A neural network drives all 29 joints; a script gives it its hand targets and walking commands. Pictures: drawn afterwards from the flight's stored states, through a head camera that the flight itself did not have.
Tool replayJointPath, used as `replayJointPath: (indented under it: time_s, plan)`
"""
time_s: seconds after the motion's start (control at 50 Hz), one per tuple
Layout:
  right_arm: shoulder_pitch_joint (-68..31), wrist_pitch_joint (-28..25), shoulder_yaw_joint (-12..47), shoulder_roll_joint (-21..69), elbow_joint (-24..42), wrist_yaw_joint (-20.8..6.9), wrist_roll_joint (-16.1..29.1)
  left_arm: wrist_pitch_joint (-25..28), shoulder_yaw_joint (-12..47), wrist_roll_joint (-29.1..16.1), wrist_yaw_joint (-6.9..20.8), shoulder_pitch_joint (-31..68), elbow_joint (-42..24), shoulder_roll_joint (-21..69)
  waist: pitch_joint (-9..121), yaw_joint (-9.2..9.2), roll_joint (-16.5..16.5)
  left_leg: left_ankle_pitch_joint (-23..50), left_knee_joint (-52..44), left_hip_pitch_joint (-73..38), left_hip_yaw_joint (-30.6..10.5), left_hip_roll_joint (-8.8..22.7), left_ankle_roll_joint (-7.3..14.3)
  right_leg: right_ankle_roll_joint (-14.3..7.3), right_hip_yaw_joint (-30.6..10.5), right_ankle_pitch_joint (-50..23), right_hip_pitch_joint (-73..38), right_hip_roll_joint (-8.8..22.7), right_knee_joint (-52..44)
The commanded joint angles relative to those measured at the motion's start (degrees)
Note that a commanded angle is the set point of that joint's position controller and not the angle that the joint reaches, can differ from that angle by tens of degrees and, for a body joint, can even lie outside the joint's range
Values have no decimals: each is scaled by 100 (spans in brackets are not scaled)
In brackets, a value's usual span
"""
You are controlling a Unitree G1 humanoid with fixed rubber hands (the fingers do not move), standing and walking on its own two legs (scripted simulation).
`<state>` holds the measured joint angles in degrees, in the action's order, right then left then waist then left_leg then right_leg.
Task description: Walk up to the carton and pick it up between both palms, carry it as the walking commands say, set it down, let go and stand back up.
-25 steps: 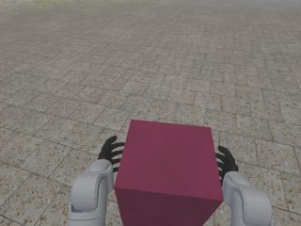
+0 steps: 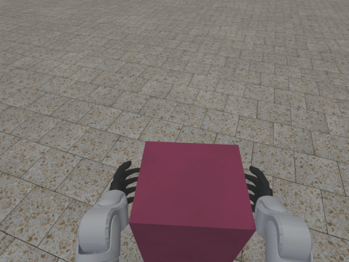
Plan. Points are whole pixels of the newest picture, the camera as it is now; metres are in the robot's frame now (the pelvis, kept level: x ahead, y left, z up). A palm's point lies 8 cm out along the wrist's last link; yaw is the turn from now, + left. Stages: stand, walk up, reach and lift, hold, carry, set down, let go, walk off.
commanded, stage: carry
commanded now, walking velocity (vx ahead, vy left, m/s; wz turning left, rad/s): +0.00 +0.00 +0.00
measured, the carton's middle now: (188, 207) +0.26 +0.00 +0.00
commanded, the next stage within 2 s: hold in 0.52 s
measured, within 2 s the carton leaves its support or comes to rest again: neither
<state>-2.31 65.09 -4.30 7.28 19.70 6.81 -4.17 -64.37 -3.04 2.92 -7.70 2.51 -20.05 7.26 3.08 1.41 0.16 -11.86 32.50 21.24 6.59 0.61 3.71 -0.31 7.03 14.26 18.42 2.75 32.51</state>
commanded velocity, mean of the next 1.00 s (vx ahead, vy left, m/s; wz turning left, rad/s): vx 0.00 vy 0.00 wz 0.00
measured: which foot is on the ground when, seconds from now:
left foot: down 0.00-1.00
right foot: down 0.00-1.00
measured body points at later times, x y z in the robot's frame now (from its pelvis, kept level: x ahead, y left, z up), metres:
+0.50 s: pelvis -0.01 +0.00 +0.00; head -0.02 +0.00 +0.45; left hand +0.26 +0.14 +0.06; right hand +0.25 -0.16 +0.06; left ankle +0.06 +0.08 -0.73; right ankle +0.03 -0.12 -0.73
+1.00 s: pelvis +0.00 -0.01 -0.01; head -0.06 +0.00 +0.44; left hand +0.31 +0.13 +0.06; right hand +0.30 -0.17 +0.06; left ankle +0.06 +0.08 -0.73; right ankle +0.03 -0.12 -0.73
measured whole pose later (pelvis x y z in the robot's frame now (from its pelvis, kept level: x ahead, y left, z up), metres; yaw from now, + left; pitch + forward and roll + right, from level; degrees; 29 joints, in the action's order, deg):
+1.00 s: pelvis +0.00 -0.01 -0.01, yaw +0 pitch -9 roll -1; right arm -16.4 41.0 -12.8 8.4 -13.9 4.1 -9.3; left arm -41.8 -9.0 7.1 -4.6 16.3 12.3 5.3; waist -0.5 -0.8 -1.5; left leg -15.9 38.1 13.5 3.6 0.2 2.3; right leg -1.8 4.2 18.3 10.7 -0.1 37.7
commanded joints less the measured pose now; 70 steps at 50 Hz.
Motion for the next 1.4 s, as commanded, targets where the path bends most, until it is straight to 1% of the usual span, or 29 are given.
replayJointPath:
  time_s: [0.0, 0.06, 0.08, 0.12, 0.28, 0.3, 0.34, 0.38, 0.4, 0.5, 0.52, 0.54, 0.58, 0.66, 0.7, 0.78, 0.86, 0.9, 0.96, 1.0, 1.06, 1.12, 1.16, 1.18, 1.2, 1.24, 1.28, 1.3, 1.38]
  plan:
    - [-2851, -300, 3387, 4580, 1407, -592, 1563, 211, 3407, -1642, 755, 2973, -1382, 4623, 1509, -143, -130, 33, -817, -557, -900, 618, 129, -173, -875, -269, -342, 548, -843]
    - [-2649, -242, 3307, 4346, 1130, -617, 1495, 155, 3260, -1403, 719, 2598, -951, 4408, 1777, -114, -53, 609, -711, -636, -861, 653, 75, -218, -776, -646, -610, 529, -665]
    - [-2733, -179, 3721, 4796, 1788, -603, 1818, 110, 3626, -1676, 677, 2676, -1738, 4803, 1907, -127, -58, 538, -722, -742, -838, 679, 65, -265, -870, -568, -659, 525, -653]
    - [-2288, -183, 3138, 4283, 688, -669, 1327, 130, 3205, -1272, 737, 2492, -742, 4320, 2140, -116, 5, 825, -795, -852, -946, 802, 80, -256, -768, -629, -784, 422, -563]
    - [-3034, -582, 3375, 4566, 903, -820, 1571, 510, 3156, -1178, 774, 2773, -761, 4549, 1567, -104, 254, -308, -1093, -410, -974, 737, 39, -292, -802, -42, -409, 462, -711]
    - [-2797, -700, 2623, 3908, -553, -844, 972, 664, 2480, -690, 819, 2833, 450, 3873, 1329, -123, 166, -442, -1164, -176, -989, 727, -26, -267, -805, 203, -282, 469, -684]
    - [-3041, -630, 3372, 4518, 1214, -736, 1641, 541, 3296, -1377, 717, 2982, -1081, 4629, 1129, -134, 334, -1022, -1322, 106, -1120, 740, -2, -238, -745, 644, -207, 334, -697]
    - [-2813, -782, 2657, 3895, -323, -777, 994, 705, 2514, -794, 801, 2816, 406, 3916, 1137, -138, 41, -771, -1189, -75, -997, 724, -16, -192, -790, 520, -186, 352, -837]
    - [-3009, -851, 3141, 4370, 689, -763, 1380, 775, 2979, -1186, 793, 2939, -560, 4394, 1516, -136, -40, -572, -1187, -371, -1070, 797, -19, -250, -784, 263, -307, 354, -743]
    - [-2735, -677, 3522, 4725, 1237, -671, 1631, 643, 3402, -1535, 736, 2977, -1262, 4694, 1744, -153, -316, -191, -1014, -416, -990, 704, -3, -264, -854, 183, -531, 485, -858]
    - [-2276, -1198, 1511, 2714, -773, -638, -236, 1140, 1391, 324, 706, 1778, 748, 2683, -459, -154, -135, -1156, -1034, -1237, -975, -278, -13, -366, -1124, 1524, -175, -419, -1193]
    - [-2318, -1384, 696, 1433, -2784, -553, -238, 1317, 214, 356, 652, 1903, 2759, 1032, -646, -170, -372, -1019, -901, -1189, -946, -378, -49, -385, -1214, 1483, 136, -303, -1220]
    - [-2256, -2139, 1379, 1615, -2070, -460, 94, 2038, 1091, -110, 658, 1931, 2090, 1282, 799, -319, -413, -246, -651, -1852, -928, -352, -140, -372, -1204, 407, -45, -285, -986]
    - [-3548, -2558, 2764, 2973, -1343, -882, 807, 2355, 2334, -747, 728, 3471, 757, 2948, 1824, 237, -45, -18, -595, -1877, -1213, -338, -100, -467, -1296, 238, -758, -584, -651]
    - [-4438, -2686, 2721, 3656, -1522, -988, 896, 2501, 2706, -914, 911, 4360, 905, 3459, 2295, -158, 31, 30, -423, -1977, -1291, -275, -85, -464, -1306, 20, -831, -585, -510]
    - [-5496, -2934, 3037, 4288, -1029, -1159, 1202, 2617, 3108, -1154, 1150, 5154, 972, 4291, 2609, -339, 87, -47, -175, -2167, -1341, -353, -172, -374, -1379, -77, -676, -550, -342]
    - [-5072, -2785, 2951, 4783, -2103, -1362, 1044, 2561, 2965, -935, 1404, 4988, 1854, 4691, 2259, -279, 296, 219, -118, -2147, -1348, -349, -179, -304, -1366, -216, -565, -430, -415]
    - [-4695, -2517, 2428, 4413, -3079, -1480, 726, 2321, 2636, -659, 1383, 4763, 2692, 4679, 1240, -362, 625, -838, -548, -1615, -1456, -146, -220, -340, -1252, 319, -423, -521, -341]
    - [-4414, -2302, 1929, 4939, -4289, -1685, 354, 2104, 1814, 195, 1555, 4407, 3835, 5046, -6, -86, 681, -1138, -838, -1545, -1686, -222, -34, -402, -1433, 943, -258, -445, -748]
    - [-4408, -2228, 1413, 4891, -4515, -1776, 161, 2064, 1210, 390, 1695, 4226, 4591, 5132, -558, -218, 469, -1231, -1038, -1356, -1734, -68, -18, -332, -1269, 853, -371, -616, -789]
    - [-5035, -2279, 1050, 5016, -4975, -1918, -26, 2128, 392, 606, 1873, 4425, 5342, 5084, -1136, 109, -108, -1134, -1041, -1126, -1543, -93, 11, -221, -1267, 1084, -412, -560, -969]
    - [-5834, -2634, 1102, 5251, -4412, -1940, -54, 2472, 253, 612, 2041, 4719, 5324, 5450, -651, 94, -674, -643, -756, -1588, -1422, -193, 49, -198, -1339, 1007, -263, -589, -1017]
    - [-6390, -3002, 1388, 5730, -3908, -1929, 111, 2876, 789, 251, 2120, 5388, 4852, 5861, 7, -124, -665, -481, -552, -1709, -1469, -187, 72, -214, -1417, 590, -390, -547, -743]
    - [-6739, -3116, 1587, 5620, -3798, -1945, 312, 2939, 763, 288, 2101, 5414, 4937, 5917, -66, 123, -445, -307, -476, -1593, -1339, -266, 21, -206, -1439, 504, -358, -525, -757]
    - [-6488, -3260, 1375, 5566, -3946, -1932, 112, 3134, 1090, 80, 2130, 5877, 4652, 6026, 455, -257, -416, -381, -410, -1746, -1419, -212, -34, -271, -1491, 417, -253, -542, -632]
    - [-6575, -3513, 1929, 5810, -3669, -1869, 317, 3432, 1370, -40, 2128, 5626, 4495, 6054, 1272, -132, -699, 311, -130, -2016, -1322, -283, -7, -213, -1532, -194, -467, -554, -515]
    - [-6476, -3744, 2280, 5931, -3568, -1816, 477, 3632, 1662, -26, 2068, 5746, 4139, 5941, 1821, 111, -165, 813, 87, -1678, -1319, -327, -97, -240, -1672, -737, -729, -461, -348]
    - [-5830, -3755, 1955, 5872, -4204, -1749, 219, 3714, 1784, -44, 2053, 6015, 3951, 5724, 1543, -218, -152, 720, 155, -1630, -1331, -339, -119, -233, -1620, -695, -455, -461, -330]
    - [-5124, -3984, 1924, 6011, -4618, -1727, 150, 3969, 1778, 131, 1967, 5573, 4031, 5418, 2238, -108, -79, 1054, 321, -1345, -1404, -389, -93, -198, -1728, -1111, -509, -445, -108]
